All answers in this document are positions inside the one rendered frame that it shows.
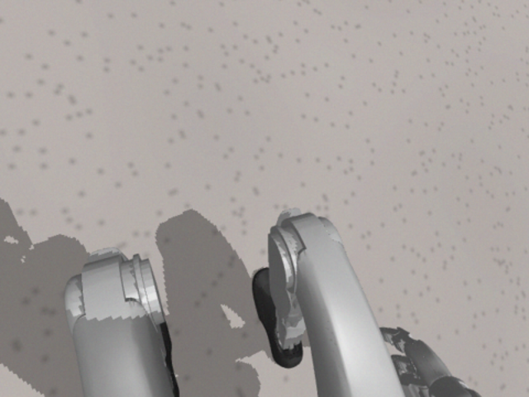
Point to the right robot hand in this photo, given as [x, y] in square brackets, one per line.
[422, 366]

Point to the right robot foot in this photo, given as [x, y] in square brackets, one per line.
[266, 313]

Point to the left robot foot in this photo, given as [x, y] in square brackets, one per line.
[168, 359]

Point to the right robot arm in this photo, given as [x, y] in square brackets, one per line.
[449, 386]

